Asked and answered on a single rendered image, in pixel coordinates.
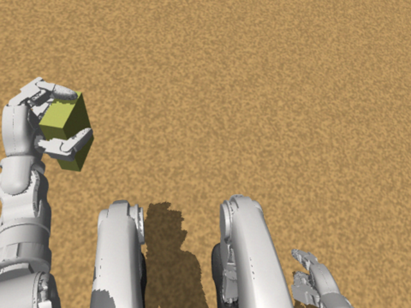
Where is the right robot foot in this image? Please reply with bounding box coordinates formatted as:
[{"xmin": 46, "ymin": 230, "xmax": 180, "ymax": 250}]
[{"xmin": 211, "ymin": 243, "xmax": 238, "ymax": 308}]

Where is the left robot hand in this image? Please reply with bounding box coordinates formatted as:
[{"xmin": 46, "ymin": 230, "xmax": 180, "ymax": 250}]
[{"xmin": 2, "ymin": 77, "xmax": 93, "ymax": 162}]

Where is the carton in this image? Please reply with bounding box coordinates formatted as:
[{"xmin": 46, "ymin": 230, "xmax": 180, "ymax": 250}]
[{"xmin": 39, "ymin": 91, "xmax": 94, "ymax": 172}]

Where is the right robot hand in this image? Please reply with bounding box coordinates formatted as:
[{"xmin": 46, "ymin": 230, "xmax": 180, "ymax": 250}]
[{"xmin": 291, "ymin": 249, "xmax": 341, "ymax": 308}]

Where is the left robot arm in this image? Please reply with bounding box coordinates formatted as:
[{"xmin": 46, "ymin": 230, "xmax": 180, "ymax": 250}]
[{"xmin": 0, "ymin": 155, "xmax": 61, "ymax": 308}]

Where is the right robot arm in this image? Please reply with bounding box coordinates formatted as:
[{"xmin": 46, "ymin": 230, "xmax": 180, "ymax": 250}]
[{"xmin": 319, "ymin": 293, "xmax": 354, "ymax": 308}]

